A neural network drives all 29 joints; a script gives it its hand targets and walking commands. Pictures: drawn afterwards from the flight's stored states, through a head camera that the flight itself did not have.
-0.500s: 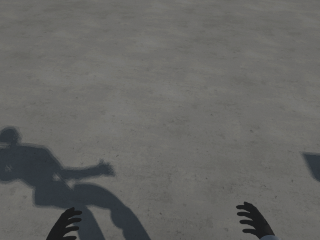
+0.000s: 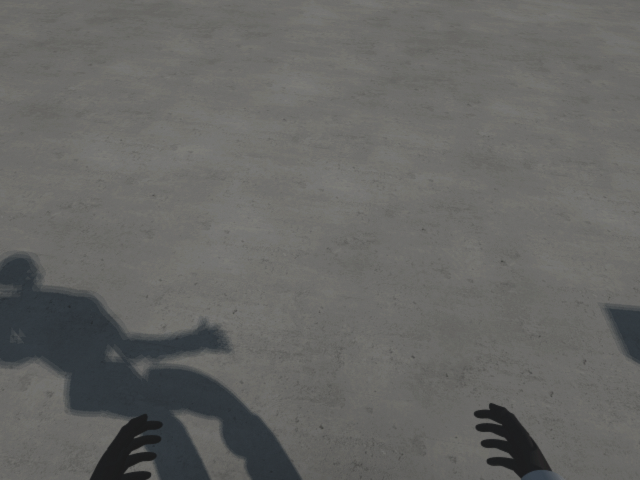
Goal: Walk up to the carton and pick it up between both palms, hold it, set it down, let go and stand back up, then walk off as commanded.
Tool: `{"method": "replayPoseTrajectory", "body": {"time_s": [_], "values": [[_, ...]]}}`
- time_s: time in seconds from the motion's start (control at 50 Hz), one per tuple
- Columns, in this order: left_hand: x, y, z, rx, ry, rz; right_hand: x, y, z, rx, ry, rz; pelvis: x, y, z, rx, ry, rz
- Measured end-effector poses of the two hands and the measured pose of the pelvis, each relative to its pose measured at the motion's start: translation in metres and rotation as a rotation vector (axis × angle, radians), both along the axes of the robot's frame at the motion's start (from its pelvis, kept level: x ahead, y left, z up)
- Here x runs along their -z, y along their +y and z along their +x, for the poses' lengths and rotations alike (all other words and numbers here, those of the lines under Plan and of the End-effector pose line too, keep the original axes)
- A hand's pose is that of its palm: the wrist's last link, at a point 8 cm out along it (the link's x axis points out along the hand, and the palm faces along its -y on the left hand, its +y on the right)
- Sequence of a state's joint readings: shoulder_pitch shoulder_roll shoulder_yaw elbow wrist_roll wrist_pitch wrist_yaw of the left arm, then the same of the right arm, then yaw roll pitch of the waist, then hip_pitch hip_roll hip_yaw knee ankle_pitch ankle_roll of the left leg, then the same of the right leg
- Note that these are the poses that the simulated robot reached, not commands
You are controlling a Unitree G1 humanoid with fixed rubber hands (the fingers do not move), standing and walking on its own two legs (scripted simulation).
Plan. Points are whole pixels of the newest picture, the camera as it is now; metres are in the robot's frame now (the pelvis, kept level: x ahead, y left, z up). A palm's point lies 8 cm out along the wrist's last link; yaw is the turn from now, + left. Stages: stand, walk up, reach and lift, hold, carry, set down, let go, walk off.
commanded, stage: stand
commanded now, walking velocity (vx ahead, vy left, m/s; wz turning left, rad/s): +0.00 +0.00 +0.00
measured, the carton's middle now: out of the picture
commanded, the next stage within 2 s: walk up in 0.66 s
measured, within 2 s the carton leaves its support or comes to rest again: neither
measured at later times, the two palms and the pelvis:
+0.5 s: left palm out of the picture +0.14 +0.25 -0.08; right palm (532, 474) +0.14 -0.27 -0.08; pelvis +0.00 +0.00 +0.00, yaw +0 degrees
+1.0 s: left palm (129, 477) +0.15 +0.23 -0.09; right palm out of the picture +0.09 -0.33 -0.07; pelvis -0.01 -0.02 +0.00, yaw -9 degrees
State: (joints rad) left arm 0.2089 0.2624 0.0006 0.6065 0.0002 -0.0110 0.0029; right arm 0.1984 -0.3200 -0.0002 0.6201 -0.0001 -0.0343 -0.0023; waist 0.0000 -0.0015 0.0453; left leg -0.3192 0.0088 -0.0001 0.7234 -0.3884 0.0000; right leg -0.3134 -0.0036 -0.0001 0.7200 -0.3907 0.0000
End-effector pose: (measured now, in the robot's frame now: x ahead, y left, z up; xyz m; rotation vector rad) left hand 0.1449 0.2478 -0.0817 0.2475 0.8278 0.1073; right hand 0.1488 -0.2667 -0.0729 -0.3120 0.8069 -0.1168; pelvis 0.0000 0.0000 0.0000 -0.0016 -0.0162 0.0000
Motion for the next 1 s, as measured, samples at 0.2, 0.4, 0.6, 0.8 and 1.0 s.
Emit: {"method": "replayPoseTrajectory", "body": {"time_s": [0.2,0.4,0.6,0.8,1.0], "values": [[0.0,0.0,0.0,0.0,0.0,0.001,0.001,-0.001,-0.002,0.002,0.008,-0.003,0.0,0.0,0.0,0.0,0.0,0.0],[0.001,0.001,-0.001,-0.001,0.005,0.003,0.002,-0.002,-0.003,0.004,0.015,-0.003,0.0,0.0,0.0,0.0,0.0,0.0],[0.002,0.002,-0.004,-0.003,0.015,0.004,0.004,-0.003,-0.006,0.007,0.023,-0.004,0.0,0.0,-0.001,0.0,-0.001,0.0],[0.003,0.003,-0.008,-0.005,0.021,0.005,0.005,-0.004,-0.01,0.01,0.03,-0.005,0.0,0.0,-0.003,0.0,-0.004,0.0],[0.009,-0.019,0.009,0.218,0.147,-0.011,-0.007,-0.068,-0.063,0.157,0.028,-0.112,0.001,-0.017,-0.008,0.154,0.017,0.003]]}}
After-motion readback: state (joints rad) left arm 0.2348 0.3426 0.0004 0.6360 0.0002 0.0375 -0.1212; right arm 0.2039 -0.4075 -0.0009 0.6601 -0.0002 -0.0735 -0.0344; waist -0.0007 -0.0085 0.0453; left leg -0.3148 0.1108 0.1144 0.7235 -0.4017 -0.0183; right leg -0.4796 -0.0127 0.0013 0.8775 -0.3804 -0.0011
